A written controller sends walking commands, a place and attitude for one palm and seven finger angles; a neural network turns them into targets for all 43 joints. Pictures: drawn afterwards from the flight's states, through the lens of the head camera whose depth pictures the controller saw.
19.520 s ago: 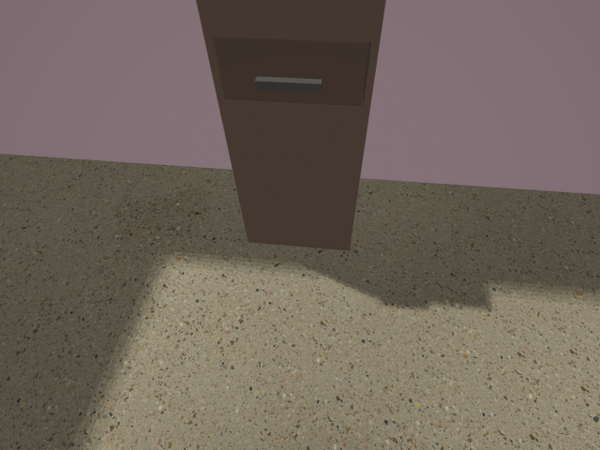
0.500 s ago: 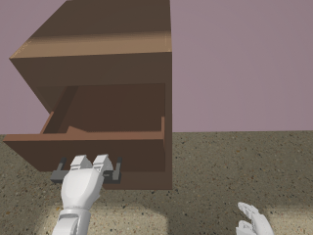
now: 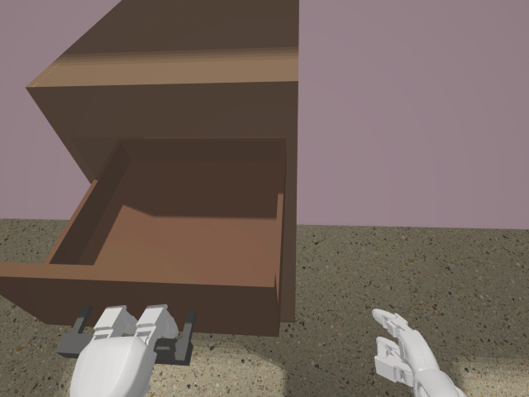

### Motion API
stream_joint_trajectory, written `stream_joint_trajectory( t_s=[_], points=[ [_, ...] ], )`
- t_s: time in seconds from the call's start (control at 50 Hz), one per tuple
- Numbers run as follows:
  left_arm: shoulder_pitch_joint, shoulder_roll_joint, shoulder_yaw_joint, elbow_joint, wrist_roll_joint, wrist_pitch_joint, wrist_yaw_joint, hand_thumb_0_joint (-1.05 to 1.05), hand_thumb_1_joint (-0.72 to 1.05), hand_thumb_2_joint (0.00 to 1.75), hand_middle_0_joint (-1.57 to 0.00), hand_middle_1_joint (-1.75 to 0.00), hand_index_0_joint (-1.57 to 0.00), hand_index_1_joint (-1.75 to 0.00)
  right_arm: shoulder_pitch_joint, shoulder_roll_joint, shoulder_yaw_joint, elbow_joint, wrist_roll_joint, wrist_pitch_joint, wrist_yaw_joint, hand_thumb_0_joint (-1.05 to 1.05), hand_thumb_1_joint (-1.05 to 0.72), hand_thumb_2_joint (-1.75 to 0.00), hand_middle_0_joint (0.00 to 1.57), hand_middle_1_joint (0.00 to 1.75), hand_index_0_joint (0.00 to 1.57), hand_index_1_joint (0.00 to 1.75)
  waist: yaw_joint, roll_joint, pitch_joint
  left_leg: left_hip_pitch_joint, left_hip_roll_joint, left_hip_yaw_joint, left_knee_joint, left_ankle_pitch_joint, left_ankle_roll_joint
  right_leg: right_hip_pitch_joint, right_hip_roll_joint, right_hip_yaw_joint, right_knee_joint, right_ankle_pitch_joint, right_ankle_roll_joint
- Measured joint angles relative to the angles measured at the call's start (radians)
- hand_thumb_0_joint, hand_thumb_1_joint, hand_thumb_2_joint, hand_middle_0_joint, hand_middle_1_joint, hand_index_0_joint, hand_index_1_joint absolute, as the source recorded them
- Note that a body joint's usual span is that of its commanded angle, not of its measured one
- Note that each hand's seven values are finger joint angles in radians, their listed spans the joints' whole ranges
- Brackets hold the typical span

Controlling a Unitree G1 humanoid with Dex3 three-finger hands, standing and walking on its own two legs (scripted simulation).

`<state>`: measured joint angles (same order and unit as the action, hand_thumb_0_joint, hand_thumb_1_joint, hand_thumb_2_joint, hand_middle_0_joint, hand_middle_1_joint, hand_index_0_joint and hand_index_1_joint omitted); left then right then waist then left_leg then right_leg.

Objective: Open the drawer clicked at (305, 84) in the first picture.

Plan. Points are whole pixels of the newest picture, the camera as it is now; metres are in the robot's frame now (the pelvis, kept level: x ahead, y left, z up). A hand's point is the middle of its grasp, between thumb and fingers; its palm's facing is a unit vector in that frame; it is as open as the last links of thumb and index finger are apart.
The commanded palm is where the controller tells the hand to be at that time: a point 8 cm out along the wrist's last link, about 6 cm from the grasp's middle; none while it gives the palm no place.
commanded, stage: pull the drawer open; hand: left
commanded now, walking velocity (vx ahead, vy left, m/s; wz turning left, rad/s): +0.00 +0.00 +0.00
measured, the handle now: (131, 331) +0.19 +0.21 +0.05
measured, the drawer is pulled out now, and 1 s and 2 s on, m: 0.28 0.30 0.30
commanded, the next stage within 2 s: open the thumb to release the handle in 0.50 s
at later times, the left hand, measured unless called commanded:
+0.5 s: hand out of the picture +0.12 +0.19 +0.03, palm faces -0.01 -0.13 -0.99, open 5.9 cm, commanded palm +0.07 +0.20 +0.08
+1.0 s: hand (124, 393) +0.13 +0.20 +0.03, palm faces +0.00 -0.15 -0.99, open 10.0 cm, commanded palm +0.09 +0.19 +0.08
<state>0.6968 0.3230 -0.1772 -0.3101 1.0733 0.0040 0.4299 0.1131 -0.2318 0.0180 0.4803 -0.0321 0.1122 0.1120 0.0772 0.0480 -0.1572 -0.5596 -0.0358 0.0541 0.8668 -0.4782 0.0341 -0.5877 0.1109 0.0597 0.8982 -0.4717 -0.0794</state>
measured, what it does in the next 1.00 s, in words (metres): stands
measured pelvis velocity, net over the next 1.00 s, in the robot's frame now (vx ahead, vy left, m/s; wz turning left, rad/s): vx -0.02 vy -0.01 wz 0.04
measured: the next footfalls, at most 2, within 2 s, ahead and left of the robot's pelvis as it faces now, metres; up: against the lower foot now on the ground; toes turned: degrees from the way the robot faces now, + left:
none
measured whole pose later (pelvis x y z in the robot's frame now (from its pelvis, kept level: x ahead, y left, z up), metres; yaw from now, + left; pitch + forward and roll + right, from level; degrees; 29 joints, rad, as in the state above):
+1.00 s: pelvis -0.02 -0.01 +0.00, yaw +2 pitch +8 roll +2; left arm 0.62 0.34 -0.13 -0.24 1.03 -0.02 0.41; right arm 0.12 -0.23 0.01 0.52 -0.05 0.10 0.04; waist 0.09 0.05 -0.12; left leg -0.56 -0.05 0.01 0.84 -0.43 0.02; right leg -0.57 0.10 0.02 0.87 -0.44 -0.09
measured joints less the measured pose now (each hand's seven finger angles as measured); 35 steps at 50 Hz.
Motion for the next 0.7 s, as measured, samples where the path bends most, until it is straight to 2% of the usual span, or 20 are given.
stream_joint_trajectory(
  t_s=[0.14,0.2,0.36,0.62,0.7],
  points=[
    [0.119,0.019,0.023,-0.060,-0.012,-0.030,0.034,0.07,0.67,0.72,-0.30,-1.35,-0.42,-1.35,0.031,-0.024,-0.013,-0.005,-0.010,-0.003,0.004,0.01,-0.91,-0.90,0.20,0.30,0.20,0.30,-0.007,0.005,-0.006,-0.040,0.000,0.005,0.034,-0.012,-0.002,-0.044,0.001,0.002,0.041,-0.014,-0.001],
    [0.128,0.033,0.041,-0.062,-0.014,-0.049,0.041,0.06,0.67,0.72,-0.30,-1.35,-0.42,-1.35,0.037,-0.026,-0.015,-0.004,-0.018,-0.006,-0.002,0.01,-0.91,-0.90,0.20,0.30,0.20,0.30,-0.009,0.004,-0.007,-0.056,-0.002,0.003,0.044,-0.012,-0.003,-0.061,-0.001,0.000,0.054,-0.017,-0.004],
    [0.102,0.044,0.058,-0.047,-0.025,-0.058,0.036,0.04,0.67,0.74,-0.30,-1.35,-0.42,-1.35,0.041,-0.021,-0.021,-0.009,-0.024,-0.008,-0.015,0.01,-0.91,-0.90,0.20,0.30,0.20,0.30,-0.014,0.009,-0.010,-0.080,-0.007,-0.003,0.063,-0.011,-0.007,-0.085,-0.005,-0.009,0.078,-0.021,-0.009],
    [0.051,0.060,0.060,0.000,-0.028,-0.067,0.046,0.04,0.66,0.76,-0.31,-1.35,-0.42,-1.35,0.018,-0.015,-0.016,0.011,-0.017,-0.002,-0.043,0.01,-0.91,-0.90,0.20,0.30,0.20,0.30,-0.012,0.000,0.004,-0.056,-0.006,-0.020,0.034,0.010,-0.015,-0.057,-0.006,-0.023,0.046,-0.002,-0.017],
    [-0.010,0.048,0.050,0.038,-0.019,-0.053,0.054,0.02,0.65,0.78,-0.33,-1.35,-0.42,-1.35,0.011,-0.021,-0.033,0.024,-0.022,-0.001,-0.057,0.01,-0.91,-0.90,0.20,0.30,0.20,0.30,0.000,0.008,0.017,-0.055,-0.012,-0.037,0.034,0.017,-0.015,-0.048,-0.012,-0.039,0.039,0.002,-0.017]
  ],
)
